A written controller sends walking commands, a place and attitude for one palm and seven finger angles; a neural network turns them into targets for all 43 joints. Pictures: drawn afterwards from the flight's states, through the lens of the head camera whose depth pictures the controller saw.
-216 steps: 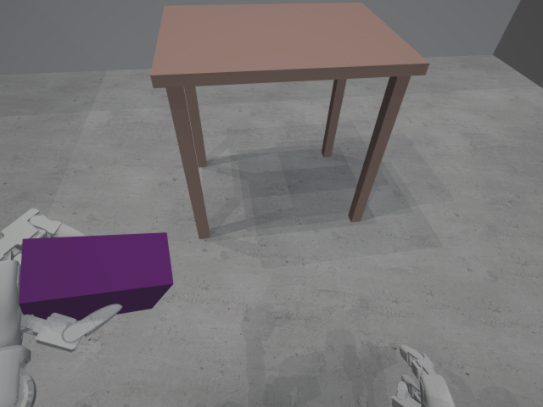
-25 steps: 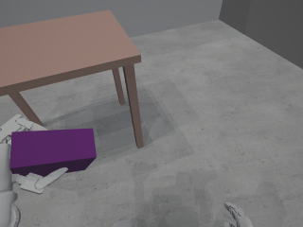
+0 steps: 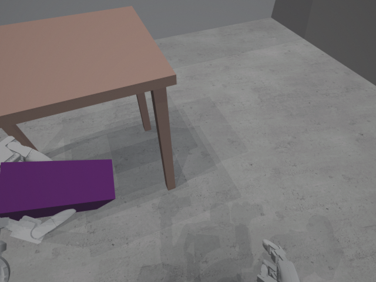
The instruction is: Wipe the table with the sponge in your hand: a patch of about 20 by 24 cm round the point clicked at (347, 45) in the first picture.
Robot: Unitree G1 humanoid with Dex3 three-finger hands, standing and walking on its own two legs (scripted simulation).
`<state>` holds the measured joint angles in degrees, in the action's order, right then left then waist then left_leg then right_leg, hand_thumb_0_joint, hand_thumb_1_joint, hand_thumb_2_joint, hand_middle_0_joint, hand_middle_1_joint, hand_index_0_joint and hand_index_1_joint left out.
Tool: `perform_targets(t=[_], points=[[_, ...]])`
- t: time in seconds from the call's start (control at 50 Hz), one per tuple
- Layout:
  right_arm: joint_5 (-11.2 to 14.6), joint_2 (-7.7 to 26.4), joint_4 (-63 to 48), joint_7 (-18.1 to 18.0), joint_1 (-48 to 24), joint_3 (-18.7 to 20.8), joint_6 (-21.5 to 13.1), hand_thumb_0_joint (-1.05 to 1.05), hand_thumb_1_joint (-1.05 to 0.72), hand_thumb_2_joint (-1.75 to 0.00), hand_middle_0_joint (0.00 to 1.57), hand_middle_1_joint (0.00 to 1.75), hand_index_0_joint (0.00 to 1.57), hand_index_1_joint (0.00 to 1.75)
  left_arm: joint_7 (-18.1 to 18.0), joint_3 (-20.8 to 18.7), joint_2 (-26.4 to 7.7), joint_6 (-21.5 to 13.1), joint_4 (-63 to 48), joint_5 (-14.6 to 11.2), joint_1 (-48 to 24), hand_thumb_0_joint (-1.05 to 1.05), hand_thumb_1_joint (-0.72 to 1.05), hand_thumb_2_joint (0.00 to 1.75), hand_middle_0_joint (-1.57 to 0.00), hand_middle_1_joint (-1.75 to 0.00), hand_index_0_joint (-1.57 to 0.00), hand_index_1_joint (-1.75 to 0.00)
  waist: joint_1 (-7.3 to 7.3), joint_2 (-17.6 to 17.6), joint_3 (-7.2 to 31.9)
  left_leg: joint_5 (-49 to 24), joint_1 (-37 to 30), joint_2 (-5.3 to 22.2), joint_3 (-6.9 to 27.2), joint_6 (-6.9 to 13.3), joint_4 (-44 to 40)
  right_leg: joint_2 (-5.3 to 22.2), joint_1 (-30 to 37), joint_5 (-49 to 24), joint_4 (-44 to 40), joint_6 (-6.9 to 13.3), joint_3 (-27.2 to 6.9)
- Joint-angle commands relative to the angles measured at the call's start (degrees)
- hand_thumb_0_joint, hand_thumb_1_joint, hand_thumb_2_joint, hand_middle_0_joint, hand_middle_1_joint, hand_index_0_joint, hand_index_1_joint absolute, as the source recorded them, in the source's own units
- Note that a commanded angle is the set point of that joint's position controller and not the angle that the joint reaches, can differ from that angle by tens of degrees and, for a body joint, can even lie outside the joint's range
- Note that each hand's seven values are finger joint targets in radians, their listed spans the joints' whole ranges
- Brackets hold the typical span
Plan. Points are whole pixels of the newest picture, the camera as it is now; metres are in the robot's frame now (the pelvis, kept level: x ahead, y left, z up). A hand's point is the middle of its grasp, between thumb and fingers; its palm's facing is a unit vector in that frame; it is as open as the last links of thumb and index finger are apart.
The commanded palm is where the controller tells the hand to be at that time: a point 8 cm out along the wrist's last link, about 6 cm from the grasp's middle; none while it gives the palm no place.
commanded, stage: take the last steps up to it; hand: left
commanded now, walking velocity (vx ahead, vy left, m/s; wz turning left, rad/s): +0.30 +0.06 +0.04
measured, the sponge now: (75, 189) +0.23 +0.20 +0.15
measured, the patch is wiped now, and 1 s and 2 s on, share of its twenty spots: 0.00 0.00 0.00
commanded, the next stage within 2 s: come to a stop and stand still in 1.26 s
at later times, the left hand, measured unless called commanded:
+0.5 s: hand (62, 124) +0.34 +0.26 +0.17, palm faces +0.43 -0.80 -0.41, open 10.1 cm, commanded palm +0.28 +0.29 +0.18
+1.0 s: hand (97, 95) +0.43 +0.23 +0.17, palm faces +0.40 -0.80 -0.45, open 10.1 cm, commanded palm +0.38 +0.27 +0.18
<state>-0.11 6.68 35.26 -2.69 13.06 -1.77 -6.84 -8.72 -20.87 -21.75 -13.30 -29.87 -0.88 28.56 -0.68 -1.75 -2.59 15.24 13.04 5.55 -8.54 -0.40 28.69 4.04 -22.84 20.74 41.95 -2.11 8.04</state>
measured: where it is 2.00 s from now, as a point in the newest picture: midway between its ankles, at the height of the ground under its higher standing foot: (193, 269)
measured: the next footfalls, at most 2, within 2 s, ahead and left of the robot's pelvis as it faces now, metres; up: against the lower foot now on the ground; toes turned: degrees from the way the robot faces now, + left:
right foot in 0.06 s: +0.09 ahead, -0.12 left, +0.00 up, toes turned -9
left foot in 0.40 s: +0.18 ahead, +0.13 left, +0.00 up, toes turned +10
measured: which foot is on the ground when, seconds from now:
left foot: down 0.00-0.06, up 0.08-0.38, down 0.40-0.74, up 0.76-1.00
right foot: up 0.00-0.04, down 0.06-0.40, up 0.42-0.72, down 0.74-1.00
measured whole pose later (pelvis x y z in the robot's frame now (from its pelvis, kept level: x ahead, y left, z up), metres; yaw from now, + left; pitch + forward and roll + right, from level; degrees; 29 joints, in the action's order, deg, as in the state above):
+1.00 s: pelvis +0.23 -0.01 +0.00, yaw +2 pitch +0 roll +1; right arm -0.3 14.4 34.8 -3.2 10.7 2.1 -2.6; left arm -9.3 -20.6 -20.6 -13.1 -32.5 -0.4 29.5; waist 0.2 1.5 -5.5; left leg 18.9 24.1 4.5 -7.2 -1.3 42.5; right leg 5.7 -12.8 17.0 30.2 0.5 10.2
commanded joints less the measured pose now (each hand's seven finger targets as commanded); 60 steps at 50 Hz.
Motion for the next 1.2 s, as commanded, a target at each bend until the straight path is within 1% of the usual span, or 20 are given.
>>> perform_targets(t=[0.0, 0.02, 0.04, 0.08, 0.18, 0.34, 0.38, 0.4, 0.42, 0.52, 0.66, 0.7, 0.72, 0.76, 0.86, 1.0, 1.02, 1.06, 1.08, 1.18], points=[[0.3, 10.7, -6.9, -1.9, -5.8, 4.1, -1.3, 0.00, -0.90, -0.90, 0.20, 0.30, 0.20, 0.30, -1.0, -5.6, -8.0, -1.6, -5.7, -0.2, -6.7, 0.00, 0.10, 1.30, -1.20, -1.60, -1.20, -1.60, 0.38, -4.8, 7.1, 5.4, 4.8, 8.5, 5.4, 5.5, -1.1, -1.7, 15.0, -3.3, -14.5, 0.7, 1.6], [0.3, 9.8, -6.7, -1.8, -5.1, 4.1, -0.8, 0.00, -0.90, -0.90, 0.20, 0.30, 0.20, 0.30, -1.1, -5.9, -8.9, -1.4, -5.4, 0.2, -7.8, 0.00, 0.10, 1.30, -1.20, -1.60, -1.20, -1.60, 0.27, 4.2, 8.2, 6.5, 10.5, 4.8, 2.6, 4.1, 11.8, 4.3, 20.2, -1.5, -19.6, 3.9, -8.0], [0.4, 8.5, -7.6, -1.6, -5.7, 3.5, -0.5, 0.00, -0.90, -0.90, 0.20, 0.30, 0.20, 0.30, -1.3, -7.1, -11.3, -1.2, -5.3, 0.3, -8.6, 0.00, 0.10, 1.30, -1.20, -1.60, -1.20, -1.60, -0.01, 19.7, 8.2, 15.0, 23.6, -3.2, -0.5, 1.2, 28.3, 17.0, 26.0, -4.7, -25.6, 10.3, -30.8], [0.4, 10.3, -7.3, -0.6, -7.4, 4.3, -1.1, 0.00, -0.90, -0.90, 0.20, 0.30, 0.20, 0.30, -0.9, -5.7, -10.2, -1.6, -6.4, -0.8, -11.1, 0.00, 0.10, 1.30, -1.20, -1.60, -1.20, -1.60, 0.03, 17.1, 5.1, 12.6, 27.7, -1.9, 9.3, -0.3, 43.0, 21.9, 20.6, 2.1, -29.7, 13.9, -38.8], [0.0, 9.5, -7.1, -0.9, -8.7, 3.7, 0.5, 0.00, -0.90, -0.90, 0.20, 0.30, 0.20, 0.30, -1.3, -7.7, -10.8, -4.2, -12.1, 0.2, -6.5, 0.00, 0.10, 1.30, -1.20, -1.60, -1.20, -1.60, 0.56, 7.8, 6.2, 6.1, 18.8, 0.9, 6.0, -1.1, 26.9, 15.0, 17.1, -25.6, -23.7, 10.6, -11.5], [0.1, 10.4, -10.3, -1.6, -4.1, 5.7, 0.6, 0.00, -0.90, -0.90, 0.20, 0.30, 0.20, 0.30, -3.2, -7.6, -9.2, -3.3, -13.8, -0.7, -4.4, 0.00, 0.10, 1.30, -1.20, -1.60, -1.20, -1.60, 0.95, 3.8, 10.2, -5.2, -4.3, -3.2, -2.6, 0.4, -4.1, 8.8, 15.1, -17.4, -10.9, 6.6, -6.3], [0.7, 12.9, -10.9, -1.5, -3.9, 6.7, 0.6, 0.00, -0.90, -0.90, 0.20, 0.30, 0.20, 0.30, -2.9, -6.1, -7.9, -3.9, -15.0, -0.9, -6.0, 0.00, 0.10, 1.30, -1.20, -1.60, -1.20, -1.60, 1.58, -16.0, 11.8, -18.7, -19.7, 14.6, 22.9, 9.2, -7.4, -1.1, -6.0, 8.3, 12.8, 1.3, -0.6], [0.2, 11.6, -10.5, -1.5, -4.4, 5.5, 0.2, 0.00, -0.90, -0.90, 0.20, 0.30, 0.20, 0.30, -2.7, -7.6, -10.3, -4.5, -12.3, -0.7, -6.5, 0.00, 0.10, 1.30, -1.20, -1.60, -1.20, -1.60, 1.94, -17.2, 10.8, -18.9, -17.1, 20.1, 33.1, 13.9, -11.3, -2.2, -11.1, 16.4, 23.8, 1.5, -4.2], [0.0, 11.6, -9.7, -1.2, -4.8, 5.4, -0.2, 0.00, -0.90, -0.90, 0.20, 0.30, 0.20, 0.30, -2.2, -8.5, -12.0, -4.4, -11.3, -0.5, -7.4, 0.00, 0.10, 1.30, -1.20, -1.60, -1.20, -1.60, 1.93, -13.7, 8.6, -16.3, -13.9, 21.0, 33.8, 15.8, -11.8, 0.5, -14.3, 14.1, 27.6, 1.5, -7.8], [0.8, 11.4, -8.4, -0.1, -4.5, 5.5, -1.4, 0.00, -0.90, -0.90, 0.20, 0.30, 0.20, 0.30, -0.9, -5.3, -7.1, -3.4, -16.1, -0.7, -1.7, 0.00, 0.10, 1.30, -1.20, -1.60, -1.20, -1.60, 0.74, -11.5, 8.5, -16.6, -7.4, 12.3, 12.4, 10.8, -10.5, 1.5, -9.1, 2.5, 14.9, 0.4, -2.9], [0.5, 10.9, -7.9, -1.4, -5.5, 4.4, -0.9, 0.00, -0.90, -0.90, 0.20, 0.30, 0.20, 0.30, -0.9, -6.5, -7.7, -1.8, -8.7, -0.8, -4.7, 0.00, 0.10, 1.30, -1.20, -1.60, -1.20, -1.60, 0.61, -7.9, 7.7, -2.8, 1.6, 9.4, 4.5, 5.8, -4.0, -2.7, 11.5, -4.7, -10.0, 0.0, 4.2], [0.6, 9.7, -7.5, -1.5, -5.1, 4.3, -0.2, 0.00, -0.90, -0.90, 0.20, 0.30, 0.20, 0.30, -1.1, -6.7, -9.2, -1.5, -7.3, 0.0, -6.6, 0.00, 0.10, 1.30, -1.20, -1.60, -1.20, -1.60, 0.28, 4.0, 8.6, 3.3, 10.5, 4.1, 0.7, 3.3, 14.5, 5.6, 20.2, -4.4, -18.8, 4.1, -8.5], [0.5, 8.4, -8.2, -1.3, -5.9, 3.6, 0.0, 0.00, -0.90, -0.90, 0.20, 0.30, 0.20, 0.30, -1.3, -8.1, -11.6, -1.4, -7.0, 0.1, -7.3, 0.00, 0.10, 1.30, -1.20, -1.60, -1.20, -1.60, -0.08, 18.3, 8.5, 15.3, 23.5, -3.4, -0.9, 0.7, 29.7, 18.0, 25.9, -10.0, -24.5, 10.4, -30.4], [0.5, 10.5, -7.4, -0.5, -7.0, 4.4, 0.0, 0.00, -0.90, -0.90, 0.20, 0.30, 0.20, 0.30, -1.0, -8.2, -11.6, -1.4, -7.1, -0.9, -9.3, 0.00, 0.10, 1.30, -1.20, -1.60, -1.20, -1.60, -0.11, 17.2, 7.5, 13.9, 26.7, -1.7, 9.1, -0.5, 43.7, 22.3, 21.7, -2.2, -28.0, 13.4, -36.4], [0.1, 9.6, -7.3, -0.6, -8.9, 3.7, 1.5, 0.00, -0.90, -0.90, 0.20, 0.30, 0.20, 0.30, -1.3, -8.3, -10.5, -3.9, -13.4, 0.0, -5.3, 0.00, 0.10, 1.30, -1.20, -1.60, -1.20, -1.60, 0.61, 8.9, 8.3, 7.6, 17.6, 1.3, 6.1, -1.1, 26.1, 16.3, 18.0, -29.5, -21.7, 10.2, -10.0], [-0.1, 10.0, -10.1, -1.5, -5.2, 5.2, 1.7, 0.00, -0.90, -0.90, 0.20, 0.30, 0.20, 0.30, -3.1, -7.4, -8.8, -2.9, -15.0, -0.4, -3.4, 0.00, 0.10, 1.30, -1.20, -1.60, -1.20, -1.60, 0.65, 7.0, 9.8, -5.4, -1.4, -3.3, -2.6, -0.5, -2.1, 10.6, 15.0, -18.1, -13.9, 6.5, -5.5], [0.1, 10.9, -10.2, -1.9, -4.6, 5.7, 1.7, 0.00, -0.90, -0.90, 0.20, 0.30, 0.20, 0.30, -3.0, -7.3, -8.9, -3.1, -14.5, -0.4, -4.3, 0.00, 0.10, 1.30, -1.20, -1.60, -1.20, -1.60, 1.07, 2.3, 9.7, -6.0, -6.1, -1.3, -0.4, 0.6, -4.1, 8.9, 11.3, -15.3, -8.6, 5.1, -4.8], [0.8, 12.7, -11.0, -1.9, -4.6, 6.2, 1.5, 0.00, -0.90, -0.90, 0.20, 0.30, 0.20, 0.30, -2.5, -6.3, -8.5, -4.0, -13.8, -0.8, -6.2, 0.00, 0.10, 1.30, -1.20, -1.60, -1.20, -1.60, 1.10, -15.9, 9.8, -15.0, -13.5, 16.2, 24.4, 9.5, -9.4, -0.7, -5.2, 14.5, 11.7, 1.1, -0.7], [-0.1, 11.6, -10.3, -2.0, -5.0, 5.1, 1.1, 0.00, -0.90, -0.90, 0.20, 0.30, 0.20, 0.30, -2.5, -7.9, -10.8, -4.4, -12.7, -0.2, -6.6, 0.00, 0.10, 1.30, -1.20, -1.60, -1.20, -1.60, 1.57, -17.3, 8.8, -15.7, -10.7, 20.0, 31.8, 13.1, -12.4, -1.1, -8.3, 16.7, 21.2, 1.4, -4.1], [0.7, 11.7, -9.3, -0.2, -4.8, 5.4, -0.2, 0.00, -0.90, -0.90, 0.20, 0.30, 0.20, 0.30, -1.1, -4.9, -7.6, -3.3, -18.0, -0.5, -3.0, 0.00, 0.10, 1.30, -1.20, -1.60, -1.20, -1.60, 0.73, -13.0, 9.8, -24.3, -9.5, 12.5, 12.1, 9.9, -7.7, 0.5, -7.3, 4.9, 13.9, 0.4, -3.0]])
